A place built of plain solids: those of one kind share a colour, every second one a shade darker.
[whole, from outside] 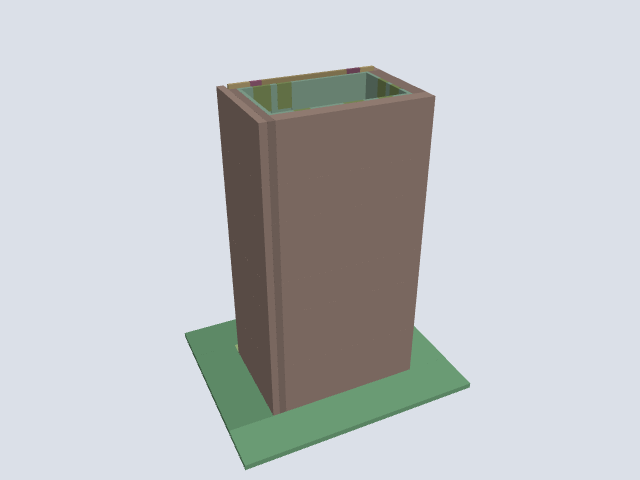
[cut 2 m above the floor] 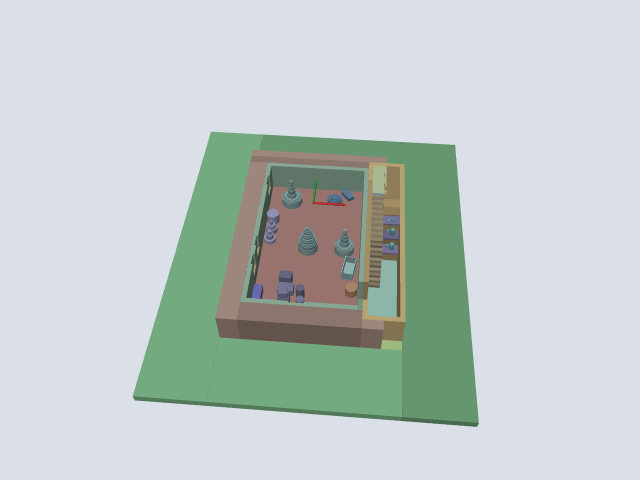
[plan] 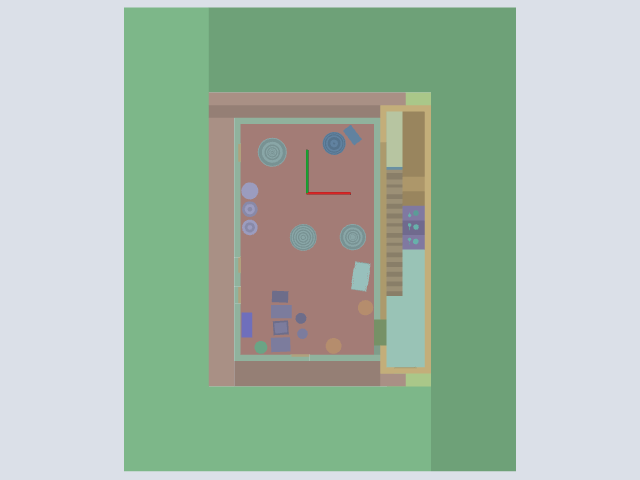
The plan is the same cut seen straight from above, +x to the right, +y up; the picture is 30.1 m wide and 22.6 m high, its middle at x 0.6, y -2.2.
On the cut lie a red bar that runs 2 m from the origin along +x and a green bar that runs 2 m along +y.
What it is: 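A harbour's pilots' and signal tower of tall halls, each with a gallery across one end and a long, narrow stair open to the hall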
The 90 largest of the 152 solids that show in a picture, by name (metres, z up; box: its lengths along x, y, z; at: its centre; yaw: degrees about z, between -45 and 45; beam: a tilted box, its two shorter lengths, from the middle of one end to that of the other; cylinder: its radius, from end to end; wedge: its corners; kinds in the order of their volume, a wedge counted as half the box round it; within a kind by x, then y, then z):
{
 "wall_fill_1": {"box": [1.19, 12.65, 5.4], "at": [-4.04, -2.77, 2.35]},
 "wall_fill_2": {"box": [1.19, 12.65, 5.26], "at": [-4.04, -2.77, 7.68]},
 "wall_fill_3": {"box": [1.19, 12.65, 3.06], "at": [-4.04, -2.77, 11.84]},
 "wall_fill_4": {"box": [1.19, 12.65, 5.28], "at": [-4.04, -2.77, 16.01]},
 "wall_fill_5": {"box": [1.19, 12.65, 3.0], "at": [-4.04, -2.77, 20.15]},
 "wall_fill_6": {"box": [1.19, 12.65, 4.68], "at": [-4.04, -2.77, 23.99]},
 "wall_fill_7": {"box": [8.07, 0.59, 5.4], "at": [-0.6, 3.85, 2.35]},
 "wall_fill_8": {"box": [8.07, 0.59, 5.26], "at": [-0.6, 3.85, 7.68]},
 "wall_fill_9": {"box": [8.07, 0.59, 3.06], "at": [-0.6, 3.85, 11.84]},
 "wall_fill_10": {"box": [8.07, 0.59, 5.28], "at": [-0.6, 3.85, 16.01]},
 "wall_fill_11": {"box": [8.07, 0.59, 3.0], "at": [-0.6, 3.85, 20.15]},
 "wall_fill_12": {"box": [8.07, 0.59, 4.68], "at": [-0.6, 3.85, 23.99]},
 "wall_fill_13": {"box": [6.88, 1.19, 5.4], "at": [0.0, -8.5, 2.35]},
 "wall_fill_14": {"box": [6.88, 1.19, 4.68], "at": [0.0, -8.5, 23.99]},
 "wall_fill_15": {"box": [9.27, 0.6, 5.4], "at": [0.0, 4.45, 2.35]},
 "wall_fill_16": {"box": [9.27, 0.6, 5.26], "at": [0.0, 4.45, 7.68]},
 "wall_fill_17": {"box": [9.27, 0.6, 3.06], "at": [0.0, 4.45, 11.84]},
 "wall_fill_18": {"box": [9.27, 0.6, 5.28], "at": [0.0, 4.45, 16.01]},
 "wall_fill_19": {"box": [9.27, 0.6, 3.0], "at": [0.0, 4.45, 20.15]},
 "wall_fill_20": {"box": [9.27, 0.6, 4.68], "at": [0.0, 4.45, 23.99]},
 "wall_fill_21": {"box": [1.2, 0.6, 5.4], "at": [4.04, -8.79, 2.35]},
 "ground_garden_1": {"box": [4.0, 21.84, 0.5], "at": [-6.63, -2.17, -0.27]},
 "ground_garden_2": {"box": [10.47, 4.0, 0.5], "at": [0.6, -11.09, -0.27]},
 "ground_garden_3": {"box": [10.47, 4.0, 0.5], "at": [0.6, 6.75, -0.27]},
 "ground_garden_4": {"box": [4.0, 21.84, 0.5], "at": [7.83, -2.17, -0.27]},
 "wall_yard_1": {"box": [0.3, 1.32, 26.83], "at": [3.59, -7.83, 13.27]},
 "wall_yard_2": {"box": [0.3, 7.41, 26.83], "at": [3.59, -2.24, 13.27]},
 "wall_yard_3": {"box": [0.3, 0.94, 5.55], "at": [3.59, 1.93, 2.62]},
 "wall_yard_4": {"box": [0.3, 1.75, 26.83], "at": [3.59, 3.27, 13.27]},
 "wall_yard_5": {"box": [0.67, 0.3, 2.7], "at": [3.77, -8.34, 1.2]},
 "wall_yard_6": {"box": [1.05, 0.26, 2.1], "at": [4.63, -8.36, 1.05]},
 "wall_yard_7": {"box": [2.39, 0.3, 3.05], "at": [4.63, 4.0, 1.37]},
 "wall_yard_8": {"box": [0.67, 0.3, 2.7], "at": [5.49, -8.34, 1.2]},
 "wall_yard_9": {"box": [0.3, 12.64, 3.03], "at": [5.68, -2.17, 1.36]},
 "wall_1": {"box": [0.3, 2.72, 5.4], "at": [-3.29, -6.54, 2.35]},
 "wall_2": {"box": [0.3, 0.66, 5.4], "at": [-3.29, -4.07, 2.35]},
 "wall_3": {"box": [0.3, 2.63, 4.68], "at": [-3.29, -0.88, 23.99]},
 "wall_4": {"box": [0.3, 4.49, 5.4], "at": [-3.29, -0.76, 2.35]},
 "wall_5": {"box": [0.3, 1.9, 4.68], "at": [-3.29, 2.61, 23.99]},
 "wall_6": {"box": [0.3, 1.24, 5.4], "at": [-3.29, 2.94, 2.35]},
 "wall_7": {"box": [2.7, 0.3, 5.4], "at": [-2.09, -7.75, 2.35]},
 "wall_8": {"box": [0.58, 0.3, 4.68], "at": [-0.33, -7.75, 23.99]},
 "wall_9": {"box": [6.88, 0.3, 5.4], "at": [0.0, 3.41, 2.35]},
 "wall_10": {"box": [6.88, 0.3, 4.68], "at": [0.0, 3.41, 23.99]},
 "wall_11": {"box": [3.34, 0.3, 5.4], "at": [1.77, -7.75, 2.35]},
 "wall_12": {"box": [2.22, 0.3, 4.68], "at": [2.33, -7.75, 23.99]},
 "wall_13": {"box": [0.3, 0.73, 5.4], "at": [3.29, -7.54, 2.35]},
 "wall_14": {"box": [0.3, 6.99, 4.68], "at": [3.29, -4.4, 23.99]},
 "wall_15": {"box": [0.3, 9.5, 5.4], "at": [3.29, -1.19, 2.35]},
 "wall_16": {"box": [0.3, 0.53, 4.68], "at": [3.29, 0.58, 23.99]},
 "wall_17": {"box": [0.3, 1.26, 4.68], "at": [3.29, 2.92, 23.99]},
 "floor_1": {"box": [6.29, 10.86, 0.35], "at": [0.0, -2.17, -0.18]},
 "wall_terr_1": {"box": [1.05, 0.69, 0.67], "at": [5.01, -2.3, 0.29]},
 "wall_terr_2": {"box": [1.05, 0.69, 1.27], "at": [5.01, -1.62, 0.59]},
 "wall_terr_3": {"box": [1.05, 0.69, 1.87], "at": [5.01, -0.93, 0.89]},
 "wall_terr_4": {"box": [1.05, 0.69, 2.47], "at": [5.01, -0.25, 1.19]},
 "wall_terr_5": {"box": [1.05, 0.69, 3.07], "at": [5.01, 0.44, 1.49]},
 "wall_terr_6": {"box": [1.05, 3.07, 3.67], "at": [5.01, 2.31, 1.79]},
 "step_1": {"box": [0.75, 0.31, 2.05], "at": [4.11, -2.63, 0.98]},
 "step_2": {"box": [0.75, 0.31, 2.25], "at": [4.11, -2.4, 1.08]},
 "step_3": {"box": [0.75, 0.31, 2.45], "at": [4.11, -2.17, 1.18]},
 "step_4": {"box": [0.75, 0.31, 2.65], "at": [4.11, -1.94, 1.28]},
 "step_5": {"box": [0.75, 0.31, 2.85], "at": [4.11, -1.71, 1.38]},
 "step_6": {"box": [0.75, 0.31, 3.05], "at": [4.11, -1.49, 1.48]},
 "step_7": {"box": [0.75, 0.31, 3.25], "at": [4.11, -1.26, 1.58]},
 "step_8": {"box": [0.75, 0.31, 3.45], "at": [4.11, -1.03, 1.68]},
 "step_9": {"box": [0.75, 0.31, 3.65], "at": [4.11, -0.8, 1.78]},
 "step_10": {"box": [0.75, 0.31, 3.85], "at": [4.11, -0.57, 1.88]},
 "step_11": {"box": [0.75, 0.31, 4.05], "at": [4.11, -0.34, 1.98]},
 "step_12": {"box": [0.75, 0.31, 4.26], "at": [4.11, -0.11, 2.08]},
 "step_13": {"box": [0.75, 0.31, 4.46], "at": [4.11, 0.11, 2.18]},
 "step_14": {"box": [0.75, 0.31, 4.66], "at": [4.11, 0.34, 2.28]},
 "step_15": {"box": [0.75, 0.31, 4.86], "at": [4.11, 0.57, 2.38]},
 "step_16": {"box": [0.75, 0.31, 5.06], "at": [4.11, 0.8, 2.48]},
 "step_17": {"box": [0.75, 0.31, 5.26], "at": [4.11, 1.03, 2.58]},
 "wall_over_yard_1": {"box": [0.3, 1.23, 24.18], "at": [3.59, -6.56, 14.59]},
 "wall_over_yard_2": {"box": [0.3, 0.94, 18.78], "at": [3.59, 1.93, 17.29]},
 "wall_pier_out_1": {"box": [0.75, 2.61, 5.2], "at": [4.11, 2.55, 2.55]},
 "wall_pier_out_2": {"box": [0.16, 2.73, 5.45], "at": [4.56, 2.49, 2.67]},
 "floor_yard_1": {"box": [1.8, 12.05, 0.35], "at": [4.63, -2.17, -0.18]},
 "wall_head_1": {"box": [1.32, 0.3, 2.01], "at": [-1.29, -7.75, 25.33]},
 "wall_head_2": {"box": [1.27, 0.3, 2.04], "at": [0.59, -7.75, 25.31]},
 "wall_head_3": {"box": [0.3, 1.22, 2.03], "at": [3.29, -0.3, 25.32]},
 "wall_head_4": {"box": [0.3, 1.45, 2.06], "at": [3.29, 1.57, 25.3]},
 "store_buoy_1": {"cylinder": 0.68, "from": [-1.65, 1.93, -0.02], "to": [-1.65, 1.93, 0.5]},
 "store_buoy_2": {"cylinder": 0.63, "from": [-0.19, -2.08, -0.02], "to": [-0.19, -2.08, 0.49]},
 "store_buoy_3": {"cylinder": 0.62, "from": [2.15, -2.06, -0.02], "to": [2.15, -2.06, 0.53]},
 "floor_quay_1": {"box": [2.1, 0.6, 0.5], "at": [4.78, -8.79, -0.27]},
 "floor_quay_2": {"box": [2.1, 0.6, 0.5], "at": [4.78, 4.45, -0.27]},
 "floor_hda_1": {"box": [0.75, 0.14, 5.45], "at": [4.11, 1.17, 2.67]}
}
